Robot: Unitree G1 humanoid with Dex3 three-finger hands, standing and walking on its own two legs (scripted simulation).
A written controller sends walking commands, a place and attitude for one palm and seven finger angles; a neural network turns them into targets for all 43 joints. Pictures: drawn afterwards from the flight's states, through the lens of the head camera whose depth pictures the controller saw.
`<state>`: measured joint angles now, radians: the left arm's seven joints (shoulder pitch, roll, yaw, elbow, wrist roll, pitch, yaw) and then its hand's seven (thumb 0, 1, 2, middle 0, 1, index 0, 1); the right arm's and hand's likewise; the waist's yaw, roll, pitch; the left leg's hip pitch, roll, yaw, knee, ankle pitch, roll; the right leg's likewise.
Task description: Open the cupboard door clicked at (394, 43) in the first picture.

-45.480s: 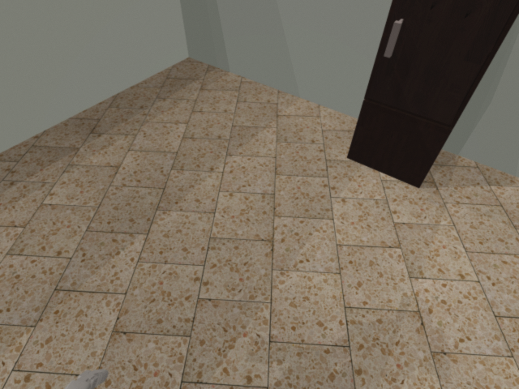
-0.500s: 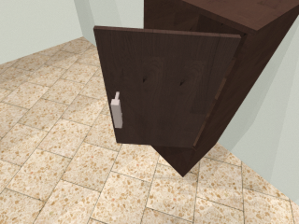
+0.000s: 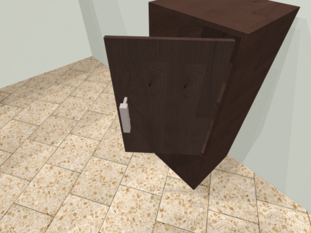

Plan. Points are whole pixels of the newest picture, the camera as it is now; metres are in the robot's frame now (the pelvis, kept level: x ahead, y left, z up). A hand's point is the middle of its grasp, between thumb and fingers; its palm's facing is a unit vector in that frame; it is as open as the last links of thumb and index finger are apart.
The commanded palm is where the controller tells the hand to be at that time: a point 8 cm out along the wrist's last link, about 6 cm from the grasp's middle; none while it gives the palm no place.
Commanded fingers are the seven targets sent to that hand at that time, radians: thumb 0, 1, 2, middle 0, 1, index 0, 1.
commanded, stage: look again from close up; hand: left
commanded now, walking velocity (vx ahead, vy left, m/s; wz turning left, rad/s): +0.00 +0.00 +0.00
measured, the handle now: (126, 114) +0.55 +0.15 -0.04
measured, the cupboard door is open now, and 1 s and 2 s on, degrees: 45 45 45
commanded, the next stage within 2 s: raise the hand with hooked fingers in 0.06 s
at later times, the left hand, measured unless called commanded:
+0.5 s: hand (104, 201) +0.20 +0.15 -0.01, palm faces +0.02 -1.00 -0.03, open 8.1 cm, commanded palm +0.12 +0.22 -0.06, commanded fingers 0.00 0.48 0.72 -0.23 -0.57 -0.23 -0.57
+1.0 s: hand (92, 200) +0.22 +0.19 -0.05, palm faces -0.03 -1.00 -0.03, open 11.1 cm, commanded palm +0.17 +0.25 -0.04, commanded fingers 0.00 -0.10 0.47 -0.27 -0.94 -0.27 -0.94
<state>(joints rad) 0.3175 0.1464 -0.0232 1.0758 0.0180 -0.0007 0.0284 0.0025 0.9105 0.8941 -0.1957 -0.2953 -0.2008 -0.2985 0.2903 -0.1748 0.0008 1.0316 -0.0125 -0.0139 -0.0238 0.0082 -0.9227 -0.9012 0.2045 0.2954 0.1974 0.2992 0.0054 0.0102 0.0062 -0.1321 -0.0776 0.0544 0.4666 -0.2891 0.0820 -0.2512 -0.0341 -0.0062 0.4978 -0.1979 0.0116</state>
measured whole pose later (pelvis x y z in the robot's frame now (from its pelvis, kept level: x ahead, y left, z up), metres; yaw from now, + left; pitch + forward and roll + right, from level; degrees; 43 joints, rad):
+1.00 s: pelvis -0.01 -0.04 -0.09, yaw +2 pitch +17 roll -2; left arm 0.31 0.32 0.31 0.08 -0.39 -0.28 -0.46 0.01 0.12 0.56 -0.25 -0.80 -0.26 -0.80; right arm 0.22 -0.18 0.03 0.54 0.05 -0.21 -0.04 0.02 -0.91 -0.90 0.21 0.30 0.20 0.30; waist -0.01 0.04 -0.11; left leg -0.91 -0.01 -0.02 1.19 -0.59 0.02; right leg -0.98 0.01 -0.09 1.12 -0.45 -0.04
